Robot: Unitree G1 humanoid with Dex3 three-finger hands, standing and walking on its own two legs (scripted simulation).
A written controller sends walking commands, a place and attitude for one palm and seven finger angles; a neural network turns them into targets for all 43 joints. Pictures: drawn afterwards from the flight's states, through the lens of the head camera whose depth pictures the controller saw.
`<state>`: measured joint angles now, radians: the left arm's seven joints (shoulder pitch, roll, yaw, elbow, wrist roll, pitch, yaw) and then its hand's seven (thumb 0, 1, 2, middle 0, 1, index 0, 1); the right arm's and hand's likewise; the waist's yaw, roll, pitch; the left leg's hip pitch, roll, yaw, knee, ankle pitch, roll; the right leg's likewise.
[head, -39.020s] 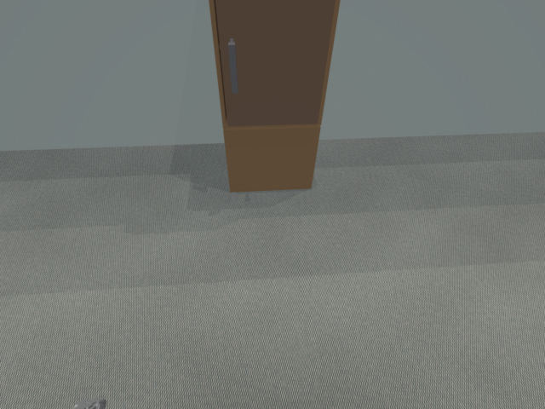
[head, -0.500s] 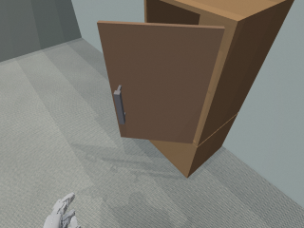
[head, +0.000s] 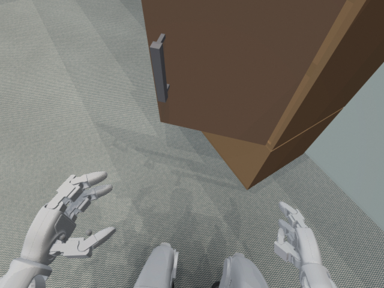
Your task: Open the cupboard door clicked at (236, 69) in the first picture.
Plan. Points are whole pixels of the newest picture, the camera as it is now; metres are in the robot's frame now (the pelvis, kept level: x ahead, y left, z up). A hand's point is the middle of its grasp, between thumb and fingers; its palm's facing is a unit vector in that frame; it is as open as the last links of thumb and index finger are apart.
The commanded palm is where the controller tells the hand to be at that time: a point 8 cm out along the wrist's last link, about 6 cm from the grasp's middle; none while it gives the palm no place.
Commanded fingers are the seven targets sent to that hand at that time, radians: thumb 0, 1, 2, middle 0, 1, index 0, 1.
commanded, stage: raise the hand with hooked fingers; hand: left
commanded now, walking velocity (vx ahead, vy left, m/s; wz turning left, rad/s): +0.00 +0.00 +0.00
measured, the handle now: (162, 70) +0.61 +0.16 +0.05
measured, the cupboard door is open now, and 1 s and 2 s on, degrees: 43 43 43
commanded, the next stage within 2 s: move the hooked fingers beside the handle in 1.42 s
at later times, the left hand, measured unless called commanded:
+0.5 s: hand (69, 203) +0.24 +0.26 +0.04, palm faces -0.14 -0.99 -0.06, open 13.1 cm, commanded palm +0.23 +0.31 +0.06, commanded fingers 0.00 -0.50 0.30 -0.30 -1.20 -0.30 -1.20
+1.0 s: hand (48, 176) +0.28 +0.31 +0.05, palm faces -0.14 -0.99 -0.06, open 14.0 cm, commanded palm +0.27 +0.35 +0.06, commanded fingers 0.00 -0.50 0.30 -0.30 -1.20 -0.30 -1.20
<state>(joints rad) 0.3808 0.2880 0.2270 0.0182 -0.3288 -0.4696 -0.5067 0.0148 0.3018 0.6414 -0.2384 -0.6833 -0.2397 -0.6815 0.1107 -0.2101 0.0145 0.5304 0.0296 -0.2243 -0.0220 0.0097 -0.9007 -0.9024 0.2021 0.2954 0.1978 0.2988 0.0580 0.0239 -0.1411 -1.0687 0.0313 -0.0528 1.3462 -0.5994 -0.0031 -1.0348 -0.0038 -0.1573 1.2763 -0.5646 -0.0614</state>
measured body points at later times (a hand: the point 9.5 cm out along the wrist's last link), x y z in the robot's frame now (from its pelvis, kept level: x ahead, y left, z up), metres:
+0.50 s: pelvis +0.00 +0.03 +0.01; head +0.09 +0.05 +0.45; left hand +0.24 +0.31 +0.05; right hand +0.17 -0.24 -0.05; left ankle +0.02 +0.12 -0.62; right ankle +0.03 -0.09 -0.62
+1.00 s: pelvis +0.00 +0.04 +0.01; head +0.10 +0.07 +0.45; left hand +0.29 +0.37 +0.06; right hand +0.17 -0.21 -0.06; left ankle +0.02 +0.12 -0.62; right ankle +0.03 -0.09 -0.62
